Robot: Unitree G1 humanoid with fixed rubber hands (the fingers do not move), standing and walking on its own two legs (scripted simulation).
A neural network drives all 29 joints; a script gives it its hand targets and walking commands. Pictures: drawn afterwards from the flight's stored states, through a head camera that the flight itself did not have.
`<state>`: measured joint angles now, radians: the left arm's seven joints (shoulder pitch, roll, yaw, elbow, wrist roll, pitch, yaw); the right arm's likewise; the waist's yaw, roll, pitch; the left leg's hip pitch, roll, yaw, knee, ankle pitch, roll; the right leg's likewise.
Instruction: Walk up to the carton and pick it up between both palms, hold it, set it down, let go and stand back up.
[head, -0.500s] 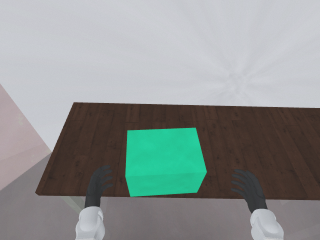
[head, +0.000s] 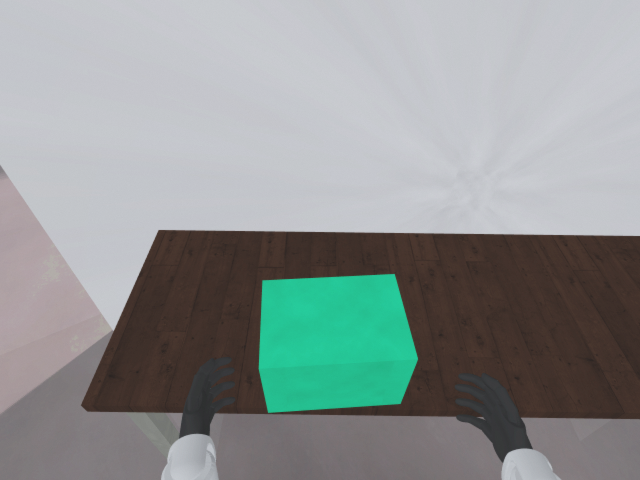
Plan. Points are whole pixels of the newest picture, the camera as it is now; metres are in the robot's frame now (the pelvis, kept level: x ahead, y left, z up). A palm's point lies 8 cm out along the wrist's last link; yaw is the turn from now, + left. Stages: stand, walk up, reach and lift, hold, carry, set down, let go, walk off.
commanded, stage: set down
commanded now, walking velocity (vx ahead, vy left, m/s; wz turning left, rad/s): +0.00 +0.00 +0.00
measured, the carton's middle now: (332, 342) +0.39 +0.01 -0.13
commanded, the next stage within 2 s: let go in 2.00 s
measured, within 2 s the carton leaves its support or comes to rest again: neither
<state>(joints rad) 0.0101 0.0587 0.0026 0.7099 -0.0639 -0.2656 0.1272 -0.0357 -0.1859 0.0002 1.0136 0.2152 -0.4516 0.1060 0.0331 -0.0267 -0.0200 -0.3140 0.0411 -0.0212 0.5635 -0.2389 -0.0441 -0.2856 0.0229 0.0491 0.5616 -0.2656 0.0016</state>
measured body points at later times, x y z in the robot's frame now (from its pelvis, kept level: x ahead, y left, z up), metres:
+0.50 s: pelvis +0.02 +0.00 +0.01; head +0.01 +0.02 +0.45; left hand +0.22 +0.21 -0.06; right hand +0.21 -0.22 -0.07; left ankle +0.04 +0.14 -0.73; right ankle +0.02 -0.12 -0.73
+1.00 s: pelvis +0.02 +0.00 +0.01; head +0.02 +0.02 +0.46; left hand +0.22 +0.21 -0.07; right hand +0.21 -0.22 -0.07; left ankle +0.04 +0.14 -0.73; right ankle +0.02 -0.12 -0.73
